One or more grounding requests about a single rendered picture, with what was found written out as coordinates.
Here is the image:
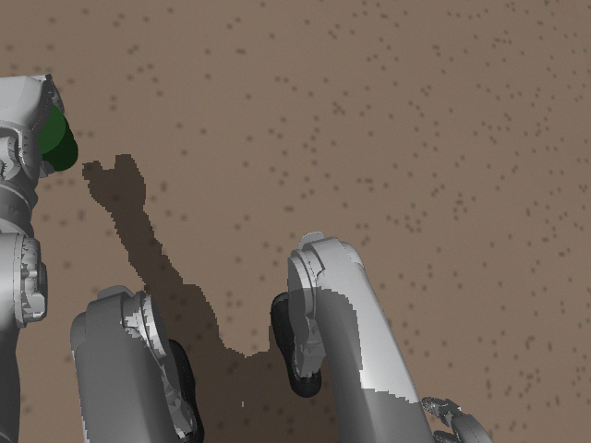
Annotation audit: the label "right robot hand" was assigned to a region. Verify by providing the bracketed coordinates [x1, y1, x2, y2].
[422, 397, 494, 443]

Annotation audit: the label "right robot foot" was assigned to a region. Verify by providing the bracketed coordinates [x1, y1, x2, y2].
[271, 292, 321, 398]

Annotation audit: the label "cup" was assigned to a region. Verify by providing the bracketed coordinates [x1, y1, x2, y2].
[37, 104, 78, 172]

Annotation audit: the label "left robot arm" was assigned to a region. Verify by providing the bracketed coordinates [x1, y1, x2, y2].
[0, 121, 48, 443]

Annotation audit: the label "left robot hand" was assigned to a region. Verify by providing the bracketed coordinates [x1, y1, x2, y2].
[0, 74, 65, 178]

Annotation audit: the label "left robot foot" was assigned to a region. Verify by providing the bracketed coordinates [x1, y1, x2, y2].
[168, 339, 204, 443]

